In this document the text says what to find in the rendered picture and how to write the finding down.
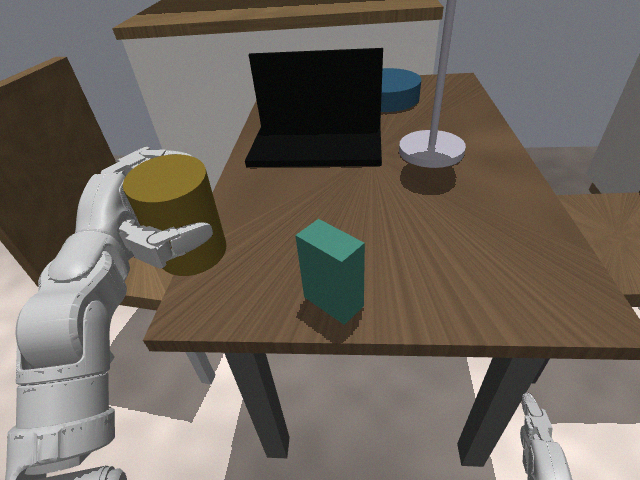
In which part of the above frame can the chair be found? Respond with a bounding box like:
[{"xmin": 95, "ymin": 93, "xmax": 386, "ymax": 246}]
[
  {"xmin": 0, "ymin": 57, "xmax": 215, "ymax": 385},
  {"xmin": 532, "ymin": 191, "xmax": 640, "ymax": 383}
]

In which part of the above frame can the left robot hand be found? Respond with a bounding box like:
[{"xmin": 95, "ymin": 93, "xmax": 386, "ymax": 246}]
[{"xmin": 75, "ymin": 147, "xmax": 213, "ymax": 269}]

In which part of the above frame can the right robot hand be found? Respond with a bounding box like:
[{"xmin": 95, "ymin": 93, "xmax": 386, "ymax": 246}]
[{"xmin": 520, "ymin": 392, "xmax": 572, "ymax": 480}]

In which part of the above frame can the table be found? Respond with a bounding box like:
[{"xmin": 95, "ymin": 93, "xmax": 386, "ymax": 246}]
[{"xmin": 143, "ymin": 73, "xmax": 640, "ymax": 467}]

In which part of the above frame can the left robot arm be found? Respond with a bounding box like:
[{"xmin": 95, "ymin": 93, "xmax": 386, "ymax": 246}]
[{"xmin": 5, "ymin": 231, "xmax": 130, "ymax": 480}]

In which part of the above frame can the desk lamp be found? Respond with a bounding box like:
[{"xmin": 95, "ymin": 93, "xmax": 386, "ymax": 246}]
[{"xmin": 399, "ymin": 0, "xmax": 466, "ymax": 168}]

